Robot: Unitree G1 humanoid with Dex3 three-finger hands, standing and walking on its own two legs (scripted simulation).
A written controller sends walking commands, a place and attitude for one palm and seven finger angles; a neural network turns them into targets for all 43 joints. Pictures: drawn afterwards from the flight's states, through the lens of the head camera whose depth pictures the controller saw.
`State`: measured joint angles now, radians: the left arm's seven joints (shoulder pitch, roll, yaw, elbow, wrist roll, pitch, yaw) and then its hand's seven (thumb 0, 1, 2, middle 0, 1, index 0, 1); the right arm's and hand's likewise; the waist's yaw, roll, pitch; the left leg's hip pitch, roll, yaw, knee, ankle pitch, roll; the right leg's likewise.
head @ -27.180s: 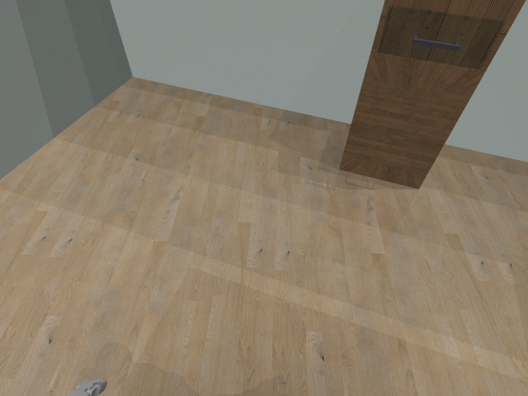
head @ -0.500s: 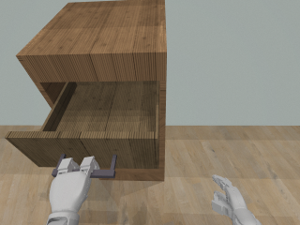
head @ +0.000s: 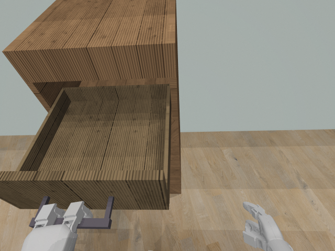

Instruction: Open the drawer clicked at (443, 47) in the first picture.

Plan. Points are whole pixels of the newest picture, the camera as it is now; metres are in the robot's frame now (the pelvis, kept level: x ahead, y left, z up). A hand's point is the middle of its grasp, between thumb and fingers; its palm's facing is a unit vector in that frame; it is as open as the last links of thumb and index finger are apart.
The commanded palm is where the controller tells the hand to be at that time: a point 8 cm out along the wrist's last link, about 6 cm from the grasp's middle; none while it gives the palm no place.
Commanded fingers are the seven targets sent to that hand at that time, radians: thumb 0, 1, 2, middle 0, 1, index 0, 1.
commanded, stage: pull the drawer open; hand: left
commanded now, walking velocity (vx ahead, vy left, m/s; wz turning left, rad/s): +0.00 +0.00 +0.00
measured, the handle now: (74, 212) +0.19 +0.22 +0.04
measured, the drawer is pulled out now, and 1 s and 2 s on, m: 0.30 0.30 0.30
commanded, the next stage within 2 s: open the thumb to release the handle in 0.06 s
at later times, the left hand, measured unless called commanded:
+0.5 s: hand (61, 245) +0.13 +0.23 +0.02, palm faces +0.01 -0.12 -0.99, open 8.7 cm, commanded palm +0.09 +0.23 +0.07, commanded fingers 0.00 -0.36 0.36 -0.31 -1.22 -0.31 -1.22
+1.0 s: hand (64, 243) +0.14 +0.23 +0.01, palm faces +0.07 -0.12 -0.99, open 13.8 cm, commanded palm +0.11 +0.22 +0.07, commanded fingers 0.00 -0.50 0.30 -0.30 -1.20 -0.30 -1.20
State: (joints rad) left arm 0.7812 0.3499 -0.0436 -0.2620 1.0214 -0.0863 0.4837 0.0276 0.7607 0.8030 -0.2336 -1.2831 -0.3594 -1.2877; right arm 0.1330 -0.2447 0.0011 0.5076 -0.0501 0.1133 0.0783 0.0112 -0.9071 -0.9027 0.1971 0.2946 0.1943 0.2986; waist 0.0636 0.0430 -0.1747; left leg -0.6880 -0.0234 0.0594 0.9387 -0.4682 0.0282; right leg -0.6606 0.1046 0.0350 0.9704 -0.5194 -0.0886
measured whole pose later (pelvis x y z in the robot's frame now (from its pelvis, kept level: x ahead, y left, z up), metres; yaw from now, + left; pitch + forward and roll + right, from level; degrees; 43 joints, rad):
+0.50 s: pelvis +0.00 +0.00 +0.00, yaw +2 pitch +12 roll +1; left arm 0.69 0.35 -0.05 -0.20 1.03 -0.04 0.49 0.00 0.26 0.62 -0.31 -1.28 -0.36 -1.28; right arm 0.14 -0.24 0.00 0.52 -0.04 0.12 0.04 0.01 -0.91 -0.90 0.20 0.29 0.19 0.30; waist 0.08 0.05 -0.18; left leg -0.70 -0.04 0.03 0.94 -0.46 0.04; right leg -0.66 0.09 0.01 0.97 -0.52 -0.08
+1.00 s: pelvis -0.02 +0.02 +0.00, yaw +2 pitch +10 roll +0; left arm 0.57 0.30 -0.14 -0.16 1.07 0.05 0.50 0.00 -0.48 0.30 -0.25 -1.20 -0.32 -1.20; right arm 0.15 -0.24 0.00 0.51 -0.03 0.12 0.04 0.01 -0.91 -0.90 0.20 0.29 0.19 0.30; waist 0.09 0.07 -0.17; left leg -0.71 -0.05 0.02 0.97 -0.44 0.05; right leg -0.65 0.08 0.00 0.97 -0.50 -0.06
